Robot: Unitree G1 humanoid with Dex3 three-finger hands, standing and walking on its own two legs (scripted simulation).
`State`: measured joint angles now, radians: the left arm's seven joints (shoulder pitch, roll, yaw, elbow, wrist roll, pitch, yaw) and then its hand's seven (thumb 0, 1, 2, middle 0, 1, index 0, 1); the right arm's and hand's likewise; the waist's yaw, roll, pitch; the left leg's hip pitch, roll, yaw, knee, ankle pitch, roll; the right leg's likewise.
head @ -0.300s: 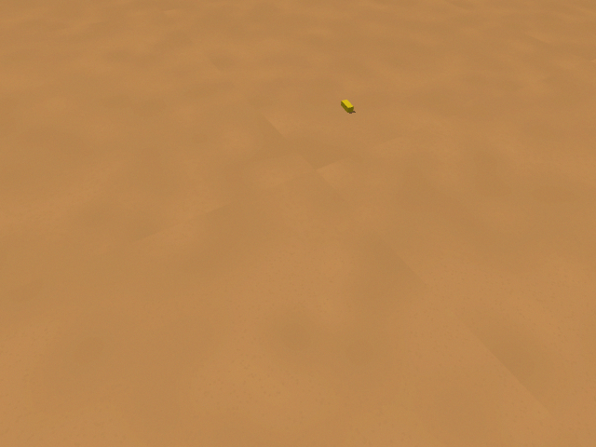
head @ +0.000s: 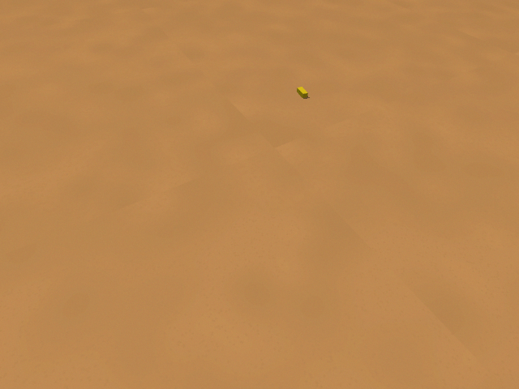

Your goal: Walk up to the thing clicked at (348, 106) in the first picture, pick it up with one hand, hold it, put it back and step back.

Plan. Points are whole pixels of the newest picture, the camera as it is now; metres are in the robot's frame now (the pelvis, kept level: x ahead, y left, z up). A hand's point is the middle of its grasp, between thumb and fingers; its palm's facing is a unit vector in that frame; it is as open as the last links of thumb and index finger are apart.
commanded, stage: stand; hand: left
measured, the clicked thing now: (302, 92) +2.14 -0.34 -0.77
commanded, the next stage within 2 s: walk up in 0.82 s
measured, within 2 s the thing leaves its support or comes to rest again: neither
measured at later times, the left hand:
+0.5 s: hand out of the picture +0.08 +0.25 -0.16, palm faces -0.02 -0.94 -0.33, open 7.4 cm
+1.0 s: hand out of the picture +0.12 +0.26 -0.14, palm faces -0.22 -0.90 -0.37, open 7.4 cm
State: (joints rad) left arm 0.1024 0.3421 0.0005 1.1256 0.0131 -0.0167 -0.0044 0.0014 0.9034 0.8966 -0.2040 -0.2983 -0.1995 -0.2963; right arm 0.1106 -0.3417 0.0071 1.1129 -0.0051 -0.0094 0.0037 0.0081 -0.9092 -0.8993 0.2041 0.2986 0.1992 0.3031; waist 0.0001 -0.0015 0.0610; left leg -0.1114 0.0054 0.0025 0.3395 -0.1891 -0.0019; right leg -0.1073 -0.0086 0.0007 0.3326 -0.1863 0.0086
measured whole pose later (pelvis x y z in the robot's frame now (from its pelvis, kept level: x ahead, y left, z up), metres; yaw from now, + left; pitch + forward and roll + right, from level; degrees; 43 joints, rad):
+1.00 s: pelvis +0.03 +0.00 +0.00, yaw -10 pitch +0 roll +1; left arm 0.21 0.40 0.05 1.07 0.03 0.01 -0.09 0.01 0.90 0.90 -0.21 -0.30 -0.20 -0.30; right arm 0.14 -0.40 -0.08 0.94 -0.03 -0.06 0.07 0.01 -0.91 -0.90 0.21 0.30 0.20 0.30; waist -0.03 0.04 0.03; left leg -0.08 0.06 0.18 0.36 -0.27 0.01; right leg -0.44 -0.07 -0.04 0.85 -0.39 -0.01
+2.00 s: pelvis +0.56 -0.12 -0.02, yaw -41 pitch +0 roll +1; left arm 0.13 0.45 0.04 0.91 -0.03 -0.06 -0.01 0.00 0.90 0.90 -0.20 -0.30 -0.20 -0.30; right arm 0.38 -0.41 -0.11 0.87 -0.05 -0.01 0.08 0.01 -0.91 -0.90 0.20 0.30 0.20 0.30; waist -0.14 0.02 0.06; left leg -0.05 -0.01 0.24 0.42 -0.38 0.04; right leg -0.54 -0.05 -0.09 0.70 -0.17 -0.03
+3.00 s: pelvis +1.01 -0.18 -0.04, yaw -56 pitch -2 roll -1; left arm 0.27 0.40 0.05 0.87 0.02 -0.10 0.09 0.00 0.90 0.90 -0.21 -0.30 -0.21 -0.30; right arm 0.27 -0.43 -0.09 0.78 -0.06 0.10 0.09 0.01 -0.91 -0.90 0.20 0.30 0.20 0.30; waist -0.05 0.13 0.10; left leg -0.39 0.00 0.06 1.10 -0.51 0.00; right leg -0.42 -0.01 -0.14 0.73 -0.28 -0.07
